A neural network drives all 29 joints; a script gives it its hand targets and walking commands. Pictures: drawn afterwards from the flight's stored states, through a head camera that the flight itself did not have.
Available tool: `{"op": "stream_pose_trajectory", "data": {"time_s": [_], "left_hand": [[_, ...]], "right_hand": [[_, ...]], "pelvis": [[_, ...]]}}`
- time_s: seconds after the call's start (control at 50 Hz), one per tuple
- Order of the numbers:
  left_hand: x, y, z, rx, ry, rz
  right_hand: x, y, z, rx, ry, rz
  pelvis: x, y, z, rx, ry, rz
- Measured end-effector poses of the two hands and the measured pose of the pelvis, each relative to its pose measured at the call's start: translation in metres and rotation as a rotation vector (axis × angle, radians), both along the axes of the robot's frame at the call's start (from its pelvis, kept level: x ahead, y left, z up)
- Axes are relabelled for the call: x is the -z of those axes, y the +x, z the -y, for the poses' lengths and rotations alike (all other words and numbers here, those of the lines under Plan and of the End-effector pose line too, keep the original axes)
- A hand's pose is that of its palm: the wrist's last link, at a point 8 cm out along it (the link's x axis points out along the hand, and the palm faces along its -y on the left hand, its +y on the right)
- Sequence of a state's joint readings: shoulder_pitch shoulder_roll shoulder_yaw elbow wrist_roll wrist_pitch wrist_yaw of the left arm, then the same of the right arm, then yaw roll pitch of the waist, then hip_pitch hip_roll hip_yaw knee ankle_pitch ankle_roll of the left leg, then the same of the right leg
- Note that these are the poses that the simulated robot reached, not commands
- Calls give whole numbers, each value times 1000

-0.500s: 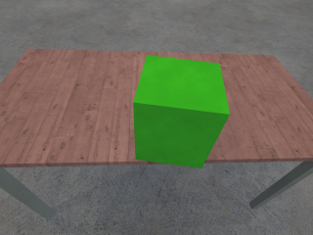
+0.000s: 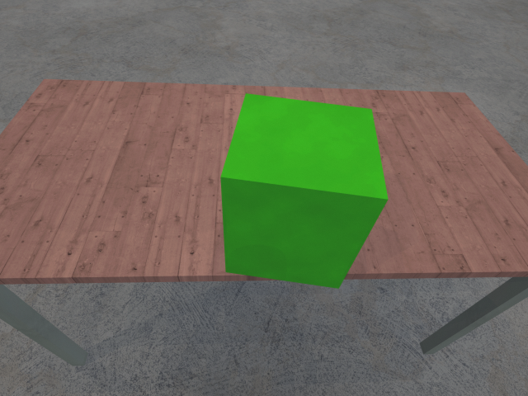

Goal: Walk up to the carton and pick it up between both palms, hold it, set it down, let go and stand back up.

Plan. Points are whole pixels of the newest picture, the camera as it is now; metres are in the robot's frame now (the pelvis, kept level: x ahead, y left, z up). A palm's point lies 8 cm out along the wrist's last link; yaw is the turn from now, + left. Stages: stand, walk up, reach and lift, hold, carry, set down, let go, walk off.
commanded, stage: stand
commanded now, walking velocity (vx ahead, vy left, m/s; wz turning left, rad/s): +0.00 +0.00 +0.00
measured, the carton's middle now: (294, 195) +0.42 -0.05 +0.06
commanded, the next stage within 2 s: none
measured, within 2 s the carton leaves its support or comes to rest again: neither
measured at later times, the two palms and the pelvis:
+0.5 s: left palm out of the picture -0.02 +0.22 -0.15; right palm out of the picture -0.01 -0.22 -0.14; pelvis +0.00 +0.00 +0.00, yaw +0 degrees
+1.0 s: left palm out of the picture -0.01 +0.21 -0.15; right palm out of the picture +0.01 -0.22 -0.14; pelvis +0.02 -0.01 +0.00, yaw +0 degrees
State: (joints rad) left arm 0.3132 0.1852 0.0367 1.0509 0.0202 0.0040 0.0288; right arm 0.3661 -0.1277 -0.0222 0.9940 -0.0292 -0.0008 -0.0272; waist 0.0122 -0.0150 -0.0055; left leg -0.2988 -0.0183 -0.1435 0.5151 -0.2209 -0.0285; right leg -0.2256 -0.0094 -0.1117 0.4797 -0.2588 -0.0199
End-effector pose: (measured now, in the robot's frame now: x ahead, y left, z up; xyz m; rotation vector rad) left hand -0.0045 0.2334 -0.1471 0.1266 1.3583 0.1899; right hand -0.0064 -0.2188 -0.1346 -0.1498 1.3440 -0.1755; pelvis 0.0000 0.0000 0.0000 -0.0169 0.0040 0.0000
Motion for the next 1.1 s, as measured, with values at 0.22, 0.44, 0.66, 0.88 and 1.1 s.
{"op": "stream_pose_trajectory", "data": {"time_s": [0.22,0.44,0.66,0.88,1.1], "left_hand": [[-1,-14,7,-19,0,-36],[3,-13,12,-20,-15,-50],[0,-12,13,-26,-8,-60],[-1,-5,17,-30,-6,-55],[0,-1,23,-33,-15,-62]], "right_hand": [[5,9,-1,-2,16,7],[4,-1,-1,7,11,-36],[7,3,-4,6,26,-45],[8,14,-4,6,32,-34],[8,15,-2,8,29,-60]], "pelvis": [[0,1,3,-3,2,13],[0,2,4,-3,2,14],[-1,6,5,-5,5,10],[-1,13,7,-6,7,15],[-1,18,9,-8,9,13]]}}
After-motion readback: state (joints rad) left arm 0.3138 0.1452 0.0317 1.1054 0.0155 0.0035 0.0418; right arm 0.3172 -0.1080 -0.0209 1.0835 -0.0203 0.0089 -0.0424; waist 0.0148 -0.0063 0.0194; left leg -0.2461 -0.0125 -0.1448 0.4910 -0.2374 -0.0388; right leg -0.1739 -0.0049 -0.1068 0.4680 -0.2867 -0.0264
